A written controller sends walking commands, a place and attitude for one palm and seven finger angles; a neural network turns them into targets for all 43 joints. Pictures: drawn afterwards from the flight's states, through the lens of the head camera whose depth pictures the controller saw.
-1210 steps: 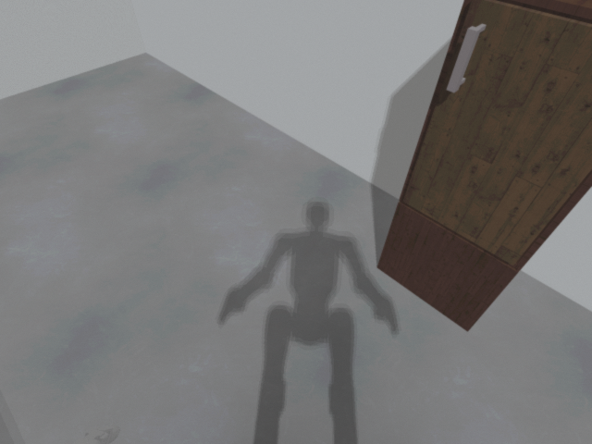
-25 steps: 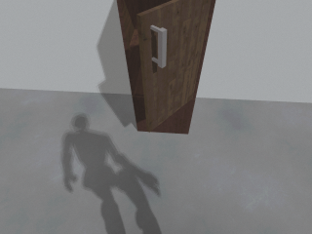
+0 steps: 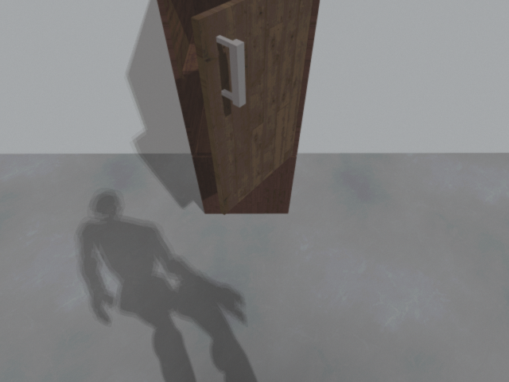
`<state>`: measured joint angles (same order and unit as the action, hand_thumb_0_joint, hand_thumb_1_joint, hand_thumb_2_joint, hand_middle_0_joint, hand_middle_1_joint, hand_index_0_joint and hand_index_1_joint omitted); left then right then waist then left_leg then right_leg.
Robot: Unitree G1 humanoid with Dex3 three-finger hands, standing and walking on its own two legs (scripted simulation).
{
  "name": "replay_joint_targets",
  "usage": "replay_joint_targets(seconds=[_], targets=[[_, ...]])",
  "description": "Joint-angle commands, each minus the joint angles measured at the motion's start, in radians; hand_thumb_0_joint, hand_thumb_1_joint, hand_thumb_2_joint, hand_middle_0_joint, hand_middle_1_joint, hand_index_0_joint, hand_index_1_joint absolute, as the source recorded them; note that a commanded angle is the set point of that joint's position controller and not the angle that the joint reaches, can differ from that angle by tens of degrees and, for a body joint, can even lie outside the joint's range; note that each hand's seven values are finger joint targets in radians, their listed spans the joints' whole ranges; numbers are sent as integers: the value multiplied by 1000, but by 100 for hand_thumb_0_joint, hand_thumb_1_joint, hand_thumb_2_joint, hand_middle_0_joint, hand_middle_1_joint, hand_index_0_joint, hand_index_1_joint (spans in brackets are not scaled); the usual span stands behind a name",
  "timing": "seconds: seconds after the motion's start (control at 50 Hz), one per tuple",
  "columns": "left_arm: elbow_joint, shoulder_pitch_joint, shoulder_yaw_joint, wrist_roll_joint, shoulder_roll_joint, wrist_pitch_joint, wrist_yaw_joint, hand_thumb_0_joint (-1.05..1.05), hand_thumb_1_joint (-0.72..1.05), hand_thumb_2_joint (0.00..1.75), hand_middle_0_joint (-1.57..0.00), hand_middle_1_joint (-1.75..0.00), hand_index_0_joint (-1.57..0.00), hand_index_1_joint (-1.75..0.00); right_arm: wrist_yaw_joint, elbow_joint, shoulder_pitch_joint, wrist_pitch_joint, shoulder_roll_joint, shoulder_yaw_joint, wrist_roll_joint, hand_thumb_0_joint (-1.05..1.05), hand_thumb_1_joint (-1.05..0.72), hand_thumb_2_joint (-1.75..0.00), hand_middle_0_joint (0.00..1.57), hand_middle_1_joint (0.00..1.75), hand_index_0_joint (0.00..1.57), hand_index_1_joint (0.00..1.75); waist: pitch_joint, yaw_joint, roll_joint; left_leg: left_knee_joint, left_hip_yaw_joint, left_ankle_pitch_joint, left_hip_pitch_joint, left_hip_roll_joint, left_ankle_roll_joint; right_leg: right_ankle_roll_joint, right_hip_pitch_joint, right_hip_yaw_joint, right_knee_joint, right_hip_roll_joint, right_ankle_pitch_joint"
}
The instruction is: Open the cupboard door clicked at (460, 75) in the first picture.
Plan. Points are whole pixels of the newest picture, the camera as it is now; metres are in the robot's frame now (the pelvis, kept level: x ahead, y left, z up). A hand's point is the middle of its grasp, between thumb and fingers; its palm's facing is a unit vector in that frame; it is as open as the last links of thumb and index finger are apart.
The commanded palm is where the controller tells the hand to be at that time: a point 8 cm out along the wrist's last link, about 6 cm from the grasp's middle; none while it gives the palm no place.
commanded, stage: walk to a spot facing it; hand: left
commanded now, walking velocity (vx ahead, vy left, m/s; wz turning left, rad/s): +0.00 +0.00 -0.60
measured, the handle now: (230, 72) +0.65 +0.09 +0.14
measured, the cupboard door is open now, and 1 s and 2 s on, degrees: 49 49 49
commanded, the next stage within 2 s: none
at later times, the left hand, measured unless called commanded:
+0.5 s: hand out of the picture +0.06 +0.16 -0.15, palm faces -0.17 -0.94 -0.30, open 7.4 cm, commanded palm none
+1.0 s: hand (182, 369) +0.16 +0.15 -0.16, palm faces -0.45 -0.86 -0.25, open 7.4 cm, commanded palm none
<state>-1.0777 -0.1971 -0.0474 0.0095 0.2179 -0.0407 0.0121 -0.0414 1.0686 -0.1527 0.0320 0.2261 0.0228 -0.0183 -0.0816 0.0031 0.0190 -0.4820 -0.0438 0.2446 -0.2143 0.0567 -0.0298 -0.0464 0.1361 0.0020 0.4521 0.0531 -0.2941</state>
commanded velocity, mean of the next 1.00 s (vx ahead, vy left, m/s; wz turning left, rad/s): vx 0.00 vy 0.00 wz -0.60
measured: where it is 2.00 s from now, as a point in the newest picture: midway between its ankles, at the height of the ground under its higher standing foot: outside the picture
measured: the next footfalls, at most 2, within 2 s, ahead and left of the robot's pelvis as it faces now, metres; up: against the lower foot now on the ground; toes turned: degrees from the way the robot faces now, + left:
left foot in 0.78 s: +0.07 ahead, +0.11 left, +0.00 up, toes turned -24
right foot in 1.08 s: -0.04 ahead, -0.15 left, +0.00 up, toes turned -38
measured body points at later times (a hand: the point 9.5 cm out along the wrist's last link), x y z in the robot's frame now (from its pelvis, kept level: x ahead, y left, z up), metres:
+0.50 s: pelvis -0.02 -0.03 +0.00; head +0.02 -0.07 +0.45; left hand +0.07 +0.21 -0.13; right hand +0.00 -0.30 -0.16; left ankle -0.01 +0.13 -0.66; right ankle -0.03 -0.10 -0.74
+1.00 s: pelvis -0.01 -0.01 +0.00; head +0.04 -0.03 +0.44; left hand +0.19 +0.19 -0.14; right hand -0.07 -0.27 -0.14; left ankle +0.04 +0.13 -0.74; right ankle -0.07 -0.12 -0.70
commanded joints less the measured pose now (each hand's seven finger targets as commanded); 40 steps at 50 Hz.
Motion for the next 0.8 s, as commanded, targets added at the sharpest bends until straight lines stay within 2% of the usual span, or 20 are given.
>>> replay_joint_targets(seconds=[0.0,0.04,0.08,0.12,0.16,0.2,0.22,0.24,0.26,0.28,0.3,0.38,0.58,0.64,0.68,0.7,0.72,0.74,0.76,0.78], targets=[[89,-15,-41,4,164,10,3,0,90,90,-20,-30,-20,-30,-16,-72,-72,-11,142,44,-2,0,-90,-90,20,30,20,30,85,-17,18,8,42,-225,76,114,47,-15,103,124,33,-133,382],[108,-8,-42,4,138,7,-2,0,90,90,-20,-30,-20,-30,-20,-80,-88,-12,163,55,-6,0,-90,-90,20,30,20,30,82,-18,95,61,114,-245,102,190,96,9,175,84,138,-73,251],[135,11,-42,4,109,-1,-11,0,90,90,-20,-30,-20,-30,-19,-88,-112,-18,180,61,-9,0,-90,-90,20,30,20,30,73,-21,213,158,202,-289,92,310,182,30,242,11,364,-31,-175],[158,33,-47,7,93,-10,-19,0,90,90,-20,-30,-20,-30,-18,-108,-109,-22,178,63,-18,0,-90,-90,20,30,20,30,62,-21,203,179,207,-311,52,350,223,36,256,14,477,-58,-297],[152,-1,-48,7,74,-5,-27,0,90,90,-20,-30,-20,-30,-16,-127,-60,-25,176,64,-20,0,-90,-90,20,30,20,30,82,11,185,119,108,-379,32,315,186,32,189,-6,373,-74,-237],[124,-118,-59,8,90,1,-29,0,90,90,-20,-30,-20,-30,-14,-155,5,-16,178,70,-10,0,-90,-90,20,30,20,30,114,72,87,-22,15,-211,-62,238,107,38,20,-41,138,-66,-8],[111,-160,-73,19,155,11,-21,0,90,90,-20,-30,-20,-30,-10,-171,26,-7,137,68,2,0,-90,-90,20,30,20,30,86,94,-132,-215,-57,21,-177,127,33,12,-35,129,-83,-163,121],[124,-151,-92,29,266,18,-4,0,90,90,-20,-30,-20,-30,2,-212,37,-2,63,58,8,0,-90,-90,20,30,20,30,38,91,-412,-491,-84,366,-370,-29,-25,-85,-10,535,-230,-414,232],[128,-146,-91,14,268,16,5,0,90,90,-20,-30,-20,-30,7,-206,44,9,102,64,4,0,-90,-90,20,30,20,30,34,94,-317,-626,51,357,-365,-9,-9,-133,33,513,-211,-418,222],[147,-89,-86,11,243,14,7,0,90,90,-20,-30,-20,-30,17,-196,11,14,98,69,6,0,-90,-90,20,30,20,30,21,54,-216,-667,57,290,-354,17,-8,-161,93,443,-219,-397,26],[167,-26,-82,15,205,13,11,0,90,90,-20,-30,-20,-30,15,-181,30,14,94,71,3,0,-90,-90,20,30,20,30,9,32,-210,-685,68,233,-370,22,-11,-148,103,440,-201,-325,32],[165,-51,-71,9,165,33,18,0,90,90,-20,-30,-20,-30,15,-172,13,7,68,63,4,0,-90,-90,20,30,20,30,108,18,-100,-638,62,133,-356,14,-36,-126,-49,336,-99,-264,421],[162,-114,-82,20,184,28,16,0,90,90,-20,-30,-20,-30,4,-233,105,-3,63,60,15,0,-90,-90,20,30,20,30,120,50,-144,-410,75,206,-296,-29,-33,-162,-74,459,-76,-250,510],[176,-88,-88,19,193,24,14,0,90,90,-20,-30,-20,-30,0,-240,86,-12,58,57,21,0,-90,-90,20,30,20,30,140,36,-150,-277,78,200,-217,-46,-20,-158,-46,483,-50,-234,560],[183,-50,-86,17,188,20,13,0,90,90,-20,-30,-20,-30,-3,-228,36,-16,60,57,24,0,-90,-90,20,30,20,30,143,5,-138,-115,76,114,-80,-54,-17,-114,49,477,-14,-197,527],[193,-22,-81,11,180,19,11,0,90,90,-20,-30,-20,-30,-8,-213,-14,-22,73,58,24,0,-90,-90,20,30,20,30,160,-22,-113,11,73,32,42,-40,-8,-76,117,450,12,-169,466],[207,-15,-74,3,144,17,8,0,90,90,-20,-30,-20,-30,-14,-203,-56,-32,117,64,19,0,-90,-90,20,30,20,30,173,-41,-14,127,159,-9,202,65,21,-26,271,373,82,-84,271],[224,-33,-63,-7,92,18,-6,0,90,90,-20,-30,-20,-30,-17,-212,-64,-39,209,80,2,0,-90,-90,20,30,20,30,171,-34,271,212,418,-101,297,325,114,42,459,195,273,47,-178],[237,13,-64,5,122,18,-12,0,90,90,-20,-30,-20,-30,-22,-223,-79,-32,230,80,-5,0,-90,-90,20,30,20,30,124,-48,242,214,471,-235,192,443,209,79,462,82,498,17,-334],[245,12,-69,10,138,18,-18,0,90,90,-20,-30,-20,-30,-24,-247,-41,-28,204,70,-10,0,-90,-90,20,30,20,30,99,-23,119,194,410,-279,103,439,244,91,431,83,605,-32,-293]])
